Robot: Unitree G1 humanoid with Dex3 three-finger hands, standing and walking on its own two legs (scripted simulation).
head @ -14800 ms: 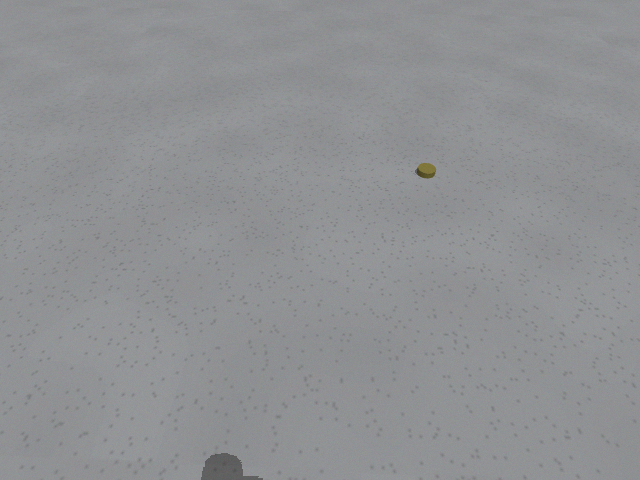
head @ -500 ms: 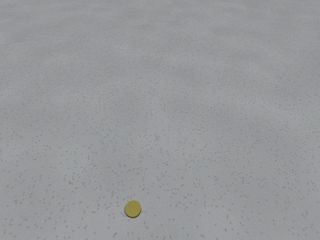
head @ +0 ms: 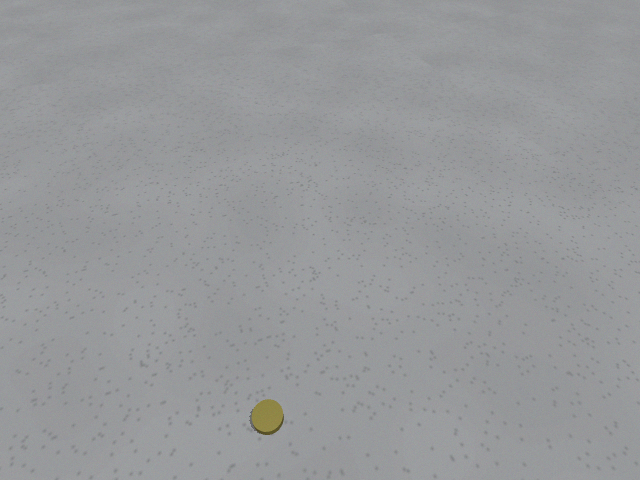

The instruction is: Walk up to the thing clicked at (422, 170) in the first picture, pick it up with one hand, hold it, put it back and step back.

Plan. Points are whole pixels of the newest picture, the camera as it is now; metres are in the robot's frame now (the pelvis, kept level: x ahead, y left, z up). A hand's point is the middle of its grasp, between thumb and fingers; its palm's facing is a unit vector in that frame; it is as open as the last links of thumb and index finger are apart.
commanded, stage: stand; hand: left
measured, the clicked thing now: (267, 416) +0.46 +0.16 -0.77
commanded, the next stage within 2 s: walk up in 0.18 s
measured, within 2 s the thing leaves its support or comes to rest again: neither
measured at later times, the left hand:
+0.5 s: hand out of the picture +0.09 +0.23 -0.15, palm faces -0.03 -0.91 -0.42, open 7.4 cm
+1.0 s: hand (178, 457) +0.21 +0.22 -0.17, palm faces -0.01 -0.93 -0.37, open 7.4 cm
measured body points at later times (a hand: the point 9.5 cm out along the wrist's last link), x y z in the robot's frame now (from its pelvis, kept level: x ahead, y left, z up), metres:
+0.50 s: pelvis +0.04 -0.05 -0.01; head +0.06 -0.07 +0.44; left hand +0.09 +0.28 -0.12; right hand +0.07 -0.38 -0.15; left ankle +0.00 +0.11 -0.72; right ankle +0.05 -0.16 -0.75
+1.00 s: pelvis +0.11 -0.04 -0.02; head +0.15 -0.03 +0.43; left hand +0.21 +0.27 -0.14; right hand +0.23 -0.33 -0.14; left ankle +0.15 +0.09 -0.75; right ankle +0.06 -0.17 -0.75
